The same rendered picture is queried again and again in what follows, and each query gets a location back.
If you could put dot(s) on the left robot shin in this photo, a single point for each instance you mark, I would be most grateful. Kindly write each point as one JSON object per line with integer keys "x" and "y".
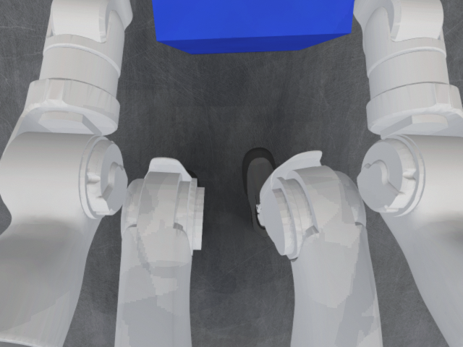
{"x": 131, "y": 202}

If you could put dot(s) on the robot shin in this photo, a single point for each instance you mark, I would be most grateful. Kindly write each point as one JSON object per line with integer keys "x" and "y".
{"x": 131, "y": 202}
{"x": 306, "y": 160}

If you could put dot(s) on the robot left forearm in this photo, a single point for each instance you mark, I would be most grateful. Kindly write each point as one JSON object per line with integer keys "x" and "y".
{"x": 82, "y": 61}

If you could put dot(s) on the robot right upper arm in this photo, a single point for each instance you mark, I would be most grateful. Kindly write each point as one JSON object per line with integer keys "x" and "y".
{"x": 416, "y": 183}

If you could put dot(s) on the carton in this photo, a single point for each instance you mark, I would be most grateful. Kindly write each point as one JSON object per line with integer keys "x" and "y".
{"x": 240, "y": 26}

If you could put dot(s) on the robot right forearm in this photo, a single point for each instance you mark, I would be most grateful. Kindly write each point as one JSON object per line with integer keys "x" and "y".
{"x": 406, "y": 66}

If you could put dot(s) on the right robot shin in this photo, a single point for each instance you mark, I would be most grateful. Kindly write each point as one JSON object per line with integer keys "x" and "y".
{"x": 306, "y": 160}

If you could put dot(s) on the robot left upper arm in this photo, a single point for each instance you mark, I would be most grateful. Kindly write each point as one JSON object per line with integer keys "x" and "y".
{"x": 57, "y": 187}

